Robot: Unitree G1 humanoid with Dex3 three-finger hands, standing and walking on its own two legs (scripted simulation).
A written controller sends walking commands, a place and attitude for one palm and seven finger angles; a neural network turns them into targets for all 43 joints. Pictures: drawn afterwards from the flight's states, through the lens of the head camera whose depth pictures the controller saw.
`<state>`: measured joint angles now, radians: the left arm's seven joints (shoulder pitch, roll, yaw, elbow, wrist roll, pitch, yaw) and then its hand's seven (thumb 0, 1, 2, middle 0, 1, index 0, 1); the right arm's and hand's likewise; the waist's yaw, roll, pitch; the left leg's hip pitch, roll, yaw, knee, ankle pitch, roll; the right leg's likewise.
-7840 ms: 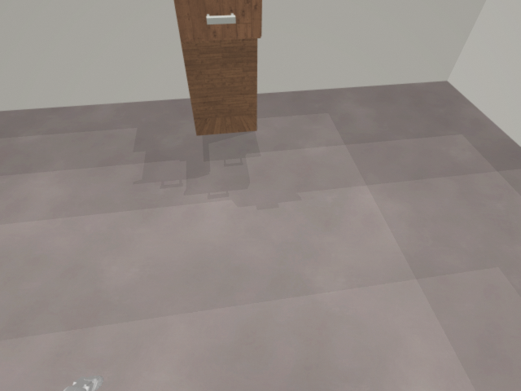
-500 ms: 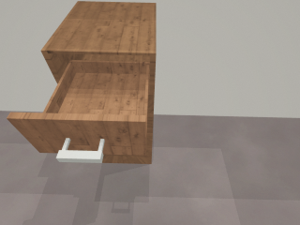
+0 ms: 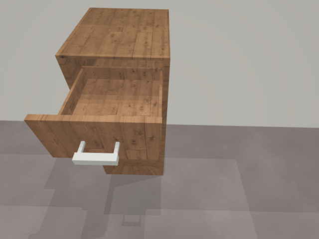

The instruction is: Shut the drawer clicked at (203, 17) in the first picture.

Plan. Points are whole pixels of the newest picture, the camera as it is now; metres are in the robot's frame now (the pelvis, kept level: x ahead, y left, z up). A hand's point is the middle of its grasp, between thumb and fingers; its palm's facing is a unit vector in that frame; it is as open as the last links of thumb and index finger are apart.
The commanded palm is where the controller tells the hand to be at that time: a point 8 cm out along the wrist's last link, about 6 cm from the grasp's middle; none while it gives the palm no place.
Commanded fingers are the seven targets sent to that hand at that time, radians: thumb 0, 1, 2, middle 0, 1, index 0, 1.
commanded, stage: come to a stop and stand still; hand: left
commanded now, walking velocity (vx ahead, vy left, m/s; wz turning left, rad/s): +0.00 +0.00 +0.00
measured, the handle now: (98, 152) +0.32 +0.19 +0.02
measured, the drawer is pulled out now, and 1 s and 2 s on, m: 0.28 0.28 0.28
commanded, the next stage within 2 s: look again from close up in 0.50 s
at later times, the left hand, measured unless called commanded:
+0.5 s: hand out of the picture -0.02 +0.21 -0.17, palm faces -0.02 -0.98 -0.20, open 7.4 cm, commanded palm none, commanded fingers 0.00 0.90 0.90 -0.20 -0.30 -0.20 -0.30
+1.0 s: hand out of the picture -0.02 +0.20 -0.17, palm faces -0.02 -0.98 -0.17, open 7.4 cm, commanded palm none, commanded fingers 0.00 0.90 0.90 -0.20 -0.30 -0.20 -0.30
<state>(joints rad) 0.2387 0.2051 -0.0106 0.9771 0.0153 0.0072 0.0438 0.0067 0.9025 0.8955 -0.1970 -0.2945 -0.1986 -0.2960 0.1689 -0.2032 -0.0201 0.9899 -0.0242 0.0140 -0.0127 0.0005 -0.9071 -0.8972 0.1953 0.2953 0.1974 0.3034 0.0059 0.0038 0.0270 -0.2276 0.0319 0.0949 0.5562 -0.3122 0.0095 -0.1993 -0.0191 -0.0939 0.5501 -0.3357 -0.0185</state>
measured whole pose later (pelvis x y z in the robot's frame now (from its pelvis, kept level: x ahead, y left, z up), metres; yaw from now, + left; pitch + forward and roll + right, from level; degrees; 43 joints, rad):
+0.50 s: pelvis -0.01 +0.04 +0.01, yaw -1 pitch -1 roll +0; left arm 0.30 0.17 -0.01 1.09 0.01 0.01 0.04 0.01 0.90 0.90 -0.20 -0.29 -0.20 -0.30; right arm 0.24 -0.16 0.00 1.13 -0.01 0.00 -0.01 0.00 -0.91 -0.90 0.20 0.30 0.20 0.30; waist 0.00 -0.01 0.06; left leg -0.19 -0.02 0.14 0.44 -0.24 0.06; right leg -0.18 -0.06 -0.05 0.46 -0.26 0.03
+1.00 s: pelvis -0.01 +0.04 +0.01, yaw -2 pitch -1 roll +0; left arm 0.30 0.13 -0.01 1.12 0.02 0.00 0.04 0.00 0.90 0.90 -0.20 -0.29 -0.20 -0.30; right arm 0.25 -0.14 0.00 1.15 -0.01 -0.01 -0.02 0.00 -0.91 -0.90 0.20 0.30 0.20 0.30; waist 0.00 -0.01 0.05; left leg -0.17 -0.03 0.16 0.41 -0.23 0.07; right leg -0.18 -0.07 -0.03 0.44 -0.25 0.04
